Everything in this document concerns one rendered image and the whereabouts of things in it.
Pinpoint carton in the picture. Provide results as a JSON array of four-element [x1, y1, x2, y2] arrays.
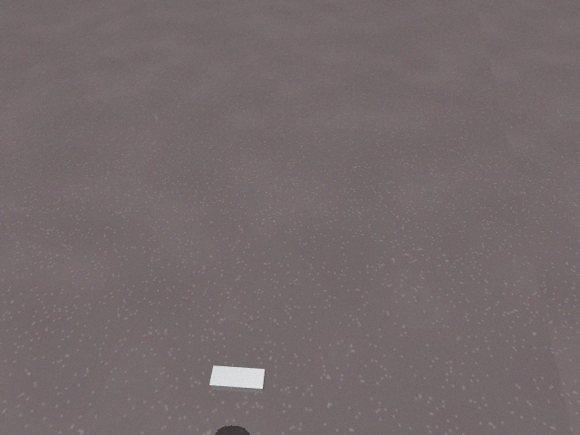
[[209, 365, 266, 393]]

